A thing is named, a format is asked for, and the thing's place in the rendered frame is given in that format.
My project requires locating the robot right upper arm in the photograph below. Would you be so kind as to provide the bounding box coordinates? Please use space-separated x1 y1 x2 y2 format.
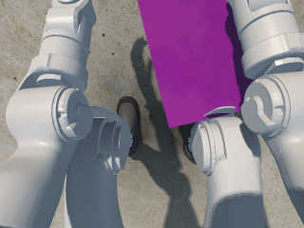
240 71 304 225

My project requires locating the robot left foot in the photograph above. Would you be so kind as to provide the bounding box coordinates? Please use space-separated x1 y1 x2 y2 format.
117 96 140 156

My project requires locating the robot left upper arm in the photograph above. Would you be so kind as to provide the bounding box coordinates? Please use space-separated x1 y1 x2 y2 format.
0 85 94 228

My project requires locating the carton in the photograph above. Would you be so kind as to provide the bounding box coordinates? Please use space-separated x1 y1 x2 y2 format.
137 0 254 128

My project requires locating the left robot forearm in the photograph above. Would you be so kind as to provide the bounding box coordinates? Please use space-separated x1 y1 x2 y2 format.
6 0 97 122

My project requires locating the robot right shin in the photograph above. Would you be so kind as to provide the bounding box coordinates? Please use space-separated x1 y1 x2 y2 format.
187 106 261 162

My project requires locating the right robot forearm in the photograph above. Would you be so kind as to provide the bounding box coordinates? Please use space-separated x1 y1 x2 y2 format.
226 0 304 80

